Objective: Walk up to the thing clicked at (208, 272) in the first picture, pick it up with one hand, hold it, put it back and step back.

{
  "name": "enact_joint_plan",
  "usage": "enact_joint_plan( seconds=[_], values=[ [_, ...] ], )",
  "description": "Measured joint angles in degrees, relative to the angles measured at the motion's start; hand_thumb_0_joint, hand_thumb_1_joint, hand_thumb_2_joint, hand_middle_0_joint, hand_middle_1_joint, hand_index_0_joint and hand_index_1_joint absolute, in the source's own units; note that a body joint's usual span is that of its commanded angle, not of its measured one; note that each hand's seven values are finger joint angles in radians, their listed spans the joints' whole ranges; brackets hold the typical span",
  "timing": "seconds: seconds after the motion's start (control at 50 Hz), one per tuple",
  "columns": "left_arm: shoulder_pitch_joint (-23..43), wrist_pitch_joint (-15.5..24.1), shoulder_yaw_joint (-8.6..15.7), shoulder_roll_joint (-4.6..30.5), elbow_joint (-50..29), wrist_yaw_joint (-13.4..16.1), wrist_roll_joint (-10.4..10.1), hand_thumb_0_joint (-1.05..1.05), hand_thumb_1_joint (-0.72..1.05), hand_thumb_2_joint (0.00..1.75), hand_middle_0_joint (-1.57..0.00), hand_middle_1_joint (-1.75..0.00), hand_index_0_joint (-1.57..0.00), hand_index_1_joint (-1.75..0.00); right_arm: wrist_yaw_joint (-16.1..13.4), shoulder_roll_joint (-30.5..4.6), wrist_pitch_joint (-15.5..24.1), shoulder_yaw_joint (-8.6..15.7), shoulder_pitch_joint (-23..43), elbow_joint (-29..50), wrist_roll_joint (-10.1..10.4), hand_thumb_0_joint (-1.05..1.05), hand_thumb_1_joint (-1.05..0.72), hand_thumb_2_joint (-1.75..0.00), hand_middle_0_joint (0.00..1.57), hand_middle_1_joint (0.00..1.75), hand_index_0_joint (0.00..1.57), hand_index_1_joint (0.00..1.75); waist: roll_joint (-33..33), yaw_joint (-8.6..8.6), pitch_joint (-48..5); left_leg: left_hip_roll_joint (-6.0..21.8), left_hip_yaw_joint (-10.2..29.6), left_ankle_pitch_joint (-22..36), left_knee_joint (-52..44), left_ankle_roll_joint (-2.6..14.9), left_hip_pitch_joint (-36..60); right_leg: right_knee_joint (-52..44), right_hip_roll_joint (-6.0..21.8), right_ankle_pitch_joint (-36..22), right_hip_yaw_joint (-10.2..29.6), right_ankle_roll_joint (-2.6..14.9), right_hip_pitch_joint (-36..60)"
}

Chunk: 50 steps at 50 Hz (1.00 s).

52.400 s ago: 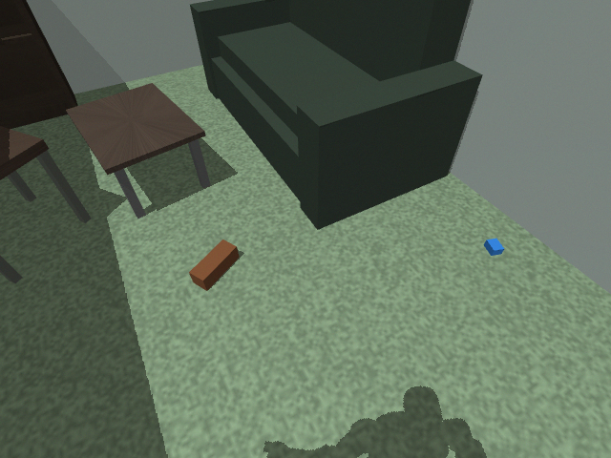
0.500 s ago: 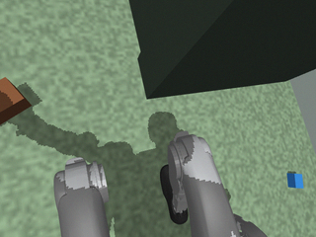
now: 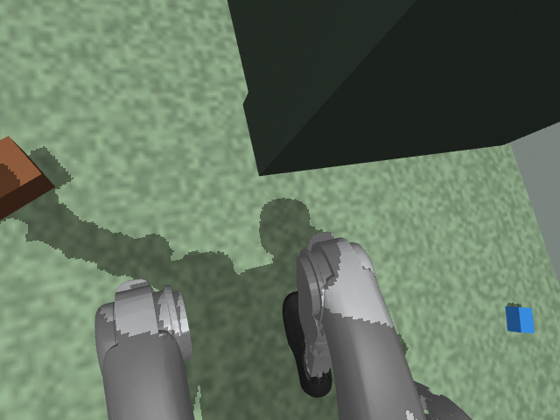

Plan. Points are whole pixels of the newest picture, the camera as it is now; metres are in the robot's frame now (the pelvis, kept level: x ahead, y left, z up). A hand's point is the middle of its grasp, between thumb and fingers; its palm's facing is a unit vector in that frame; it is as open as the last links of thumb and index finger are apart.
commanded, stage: rise first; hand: left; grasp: from above
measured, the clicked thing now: out of the picture +0.47 +0.39 -0.28
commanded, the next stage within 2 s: approach in 0.84 s
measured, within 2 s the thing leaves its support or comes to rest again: neither
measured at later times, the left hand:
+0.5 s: hand out of the picture +0.43 +0.39 -0.18, palm faces -0.34 -0.26 -0.90, open 13.9 cm
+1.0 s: hand out of the picture +0.44 +0.39 -0.18, palm faces -0.33 -0.25 -0.91, open 13.9 cm
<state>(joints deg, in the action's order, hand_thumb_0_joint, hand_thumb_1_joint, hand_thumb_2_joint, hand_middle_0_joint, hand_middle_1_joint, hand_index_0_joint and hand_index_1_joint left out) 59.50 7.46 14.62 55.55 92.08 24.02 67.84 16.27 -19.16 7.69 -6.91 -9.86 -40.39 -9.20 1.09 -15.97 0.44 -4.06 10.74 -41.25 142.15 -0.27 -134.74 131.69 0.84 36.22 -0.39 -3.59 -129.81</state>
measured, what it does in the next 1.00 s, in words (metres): stands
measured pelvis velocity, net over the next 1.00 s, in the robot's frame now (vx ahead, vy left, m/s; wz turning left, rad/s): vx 0.00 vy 0.00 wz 0.00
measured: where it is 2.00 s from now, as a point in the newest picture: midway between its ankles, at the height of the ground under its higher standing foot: (242, 393)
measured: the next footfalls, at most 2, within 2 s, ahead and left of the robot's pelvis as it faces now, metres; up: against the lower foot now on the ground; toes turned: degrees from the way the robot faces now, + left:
none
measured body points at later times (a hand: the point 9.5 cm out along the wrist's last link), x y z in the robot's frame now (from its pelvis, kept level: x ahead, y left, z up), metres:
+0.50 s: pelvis +0.00 +0.00 +0.00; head +0.25 +0.11 +0.36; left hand +0.45 +0.40 -0.13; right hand +0.05 -0.27 -0.07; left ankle +0.06 +0.12 -0.29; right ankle +0.12 -0.16 -0.28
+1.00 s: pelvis +0.00 +0.00 +0.00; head +0.25 +0.11 +0.36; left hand +0.45 +0.40 -0.13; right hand +0.06 -0.27 -0.08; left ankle +0.06 +0.12 -0.29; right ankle +0.12 -0.16 -0.28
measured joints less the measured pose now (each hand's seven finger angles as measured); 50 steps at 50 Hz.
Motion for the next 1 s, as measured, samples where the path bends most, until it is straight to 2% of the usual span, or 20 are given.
enact_joint_plan(
  seconds=[0.24,0.5,0.58,0.82,1.0],
  values=[
    [0.7,0.5,0.8,1.0,0.1,0.7,0.1,0.0,-0.53,0.99,-0.09,-1.08,-0.1,-1.07,0.0,-0.3,0.8,-0.5,0.1,0.4,-0.2,0.0,-0.9,-0.89,0.2,0.3,0.2,0.3,0.4,-0.28,1.0,0.2,0.4,0.1,0.4,-0.23,0.1,0.2,-0.3,-0.4,-0.2,-0.36,-0.2],
    [-0.2,-0.2,0.3,0.3,-0.1,0.2,-0.6,0.0,-0.52,0.98,-0.09,-1.08,-0.1,-1.07,0.0,-0.3,0.8,-0.5,-0.1,0.1,-0.1,0.0,-0.9,-0.89,0.2,0.3,0.2,0.3,0.2,-0.19,0.7,0.3,0.2,0.2,0.3,0.17,0.0,-0.1,-0.3,-0.5,-0.2,-0.2,0.0],
    [-0.6,0.1,0.7,-0.1,-0.5,0.6,-0.4,0.0,-0.52,0.98,-0.09,-1.08,-0.1,-1.07,0.2,-0.1,0.7,-0.4,-0.2,-0.1,-0.1,0.0,-0.89,-0.89,0.2,0.3,0.2,0.3,0.4,-0.03,0.3,0.2,0.3,0.2,0.4,0.01,0.0,0.1,-0.2,-0.4,-0.2,0.04,0.0],
    [-0.2,0.3,-0.3,-0.1,0.6,0.6,0.0,0.0,-0.51,0.97,-0.09,-1.08,-0.1,-1.07,0.3,-0.2,1.0,0.1,0.4,-0.2,-0.1,0.0,-0.89,-0.89,0.2,0.3,0.2,0.3,0.0,0.2,0.1,0.2,0.0,0.2,0.5,0.18,-0.1,0.3,-0.2,-0.4,0.0,-0.2,-0.1],
    [-0.1,0.4,0.3,-0.3,0.1,1.0,0.2,0.0,-0.5,0.96,-0.09,-1.09,-0.1,-1.07,0.4,0.0,1.3,0.0,0.0,-0.1,-0.2,0.0,-0.89,-0.89,0.2,0.3,0.2,0.3,0.3,0.03,0.1,0.2,0.2,0.1,0.6,-0.03,-0.2,0.4,-0.2,-0.4,-0.1,-0.18,-0.3]
  ],
)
